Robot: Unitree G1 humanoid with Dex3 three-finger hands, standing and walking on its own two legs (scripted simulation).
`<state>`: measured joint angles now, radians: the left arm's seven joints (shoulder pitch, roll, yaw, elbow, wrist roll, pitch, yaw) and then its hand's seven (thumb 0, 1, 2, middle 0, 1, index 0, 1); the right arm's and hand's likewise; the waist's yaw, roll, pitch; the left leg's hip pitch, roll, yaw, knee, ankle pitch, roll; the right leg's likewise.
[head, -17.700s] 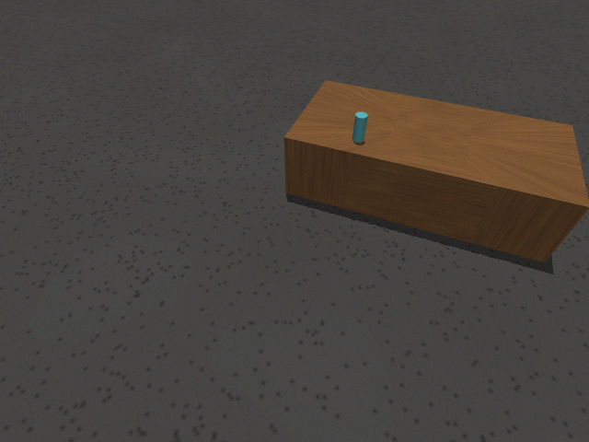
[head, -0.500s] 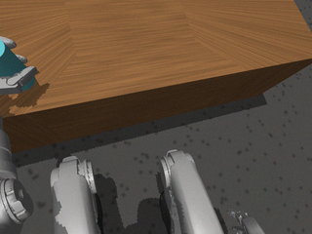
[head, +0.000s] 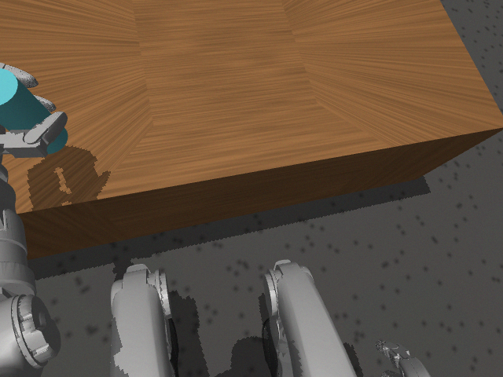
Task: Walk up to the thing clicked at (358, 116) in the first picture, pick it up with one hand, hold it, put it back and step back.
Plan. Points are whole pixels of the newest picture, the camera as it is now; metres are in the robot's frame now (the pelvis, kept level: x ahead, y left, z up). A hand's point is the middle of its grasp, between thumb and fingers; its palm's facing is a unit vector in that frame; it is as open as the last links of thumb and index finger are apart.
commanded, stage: settle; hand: left
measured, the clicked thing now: (24, 116) +0.49 +0.29 +0.02
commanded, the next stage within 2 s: lift in 0.76 s
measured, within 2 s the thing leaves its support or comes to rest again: neither
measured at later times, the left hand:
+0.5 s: hand (11, 90) +0.50 +0.28 +0.06, palm faces +0.24 -0.97 -0.04, open 7.7 cm
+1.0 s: hand out of the picture +0.49 +0.28 +0.08, palm faces +0.25 -0.97 -0.04, open 7.2 cm
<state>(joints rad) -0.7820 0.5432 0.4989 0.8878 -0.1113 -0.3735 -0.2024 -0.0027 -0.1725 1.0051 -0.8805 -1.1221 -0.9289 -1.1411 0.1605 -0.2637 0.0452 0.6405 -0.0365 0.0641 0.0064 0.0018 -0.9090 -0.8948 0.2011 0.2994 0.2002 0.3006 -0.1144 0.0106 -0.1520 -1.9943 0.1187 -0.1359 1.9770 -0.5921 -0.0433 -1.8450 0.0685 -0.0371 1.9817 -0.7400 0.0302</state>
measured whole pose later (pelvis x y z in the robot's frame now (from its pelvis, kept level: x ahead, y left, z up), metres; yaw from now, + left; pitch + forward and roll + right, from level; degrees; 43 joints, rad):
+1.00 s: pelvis +0.02 +0.01 +0.07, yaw +2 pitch +33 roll -6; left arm -0.73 0.46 0.46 0.86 -0.09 -0.40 -0.16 0.01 -0.09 1.10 -0.87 -1.15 -0.92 -1.15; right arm 0.17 -0.24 0.03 0.65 -0.05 0.05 0.02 0.00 -0.90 -0.89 0.20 0.30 0.20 0.30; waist -0.11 0.02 -0.16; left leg -1.77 0.11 -0.10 1.76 -0.58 -0.03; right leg -1.62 0.04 -0.03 1.75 -0.72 0.04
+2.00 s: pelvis +0.05 +0.01 +0.23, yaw +7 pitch +16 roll -3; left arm -0.25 0.24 0.20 0.48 -0.16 -0.34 -0.06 0.01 -0.10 1.11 -0.87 -1.14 -0.92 -1.14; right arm 0.21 -0.22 0.01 0.64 0.01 0.00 -0.02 0.01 -0.91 -0.90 0.20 0.30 0.20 0.30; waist -0.04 0.02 -0.10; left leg -0.99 0.08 -0.04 1.15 -0.45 -0.03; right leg -0.85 0.00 -0.02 1.12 -0.55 0.03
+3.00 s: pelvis +0.08 +0.02 +0.27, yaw +7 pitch +9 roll -2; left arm -0.13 0.19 0.15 0.39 -0.16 -0.33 -0.04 0.01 -0.10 1.11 -0.87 -1.14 -0.92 -1.14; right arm 0.22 -0.22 -0.01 0.63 0.01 0.01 0.00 0.01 -0.92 -0.90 0.20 0.30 0.20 0.30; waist -0.02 0.02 -0.05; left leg -0.67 0.07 -0.01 0.90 -0.39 -0.03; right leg -0.54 -0.01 0.00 0.86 -0.48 0.03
